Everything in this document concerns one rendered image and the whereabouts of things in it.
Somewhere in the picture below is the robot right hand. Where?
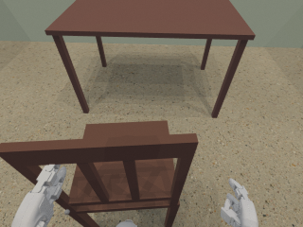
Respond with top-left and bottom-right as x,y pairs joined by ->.
220,178 -> 258,227

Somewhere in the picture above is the chair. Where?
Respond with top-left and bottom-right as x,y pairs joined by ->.
0,120 -> 199,227

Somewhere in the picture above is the robot left hand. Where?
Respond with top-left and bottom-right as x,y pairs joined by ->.
11,164 -> 67,227

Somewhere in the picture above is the table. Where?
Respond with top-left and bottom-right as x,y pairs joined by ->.
45,0 -> 256,118

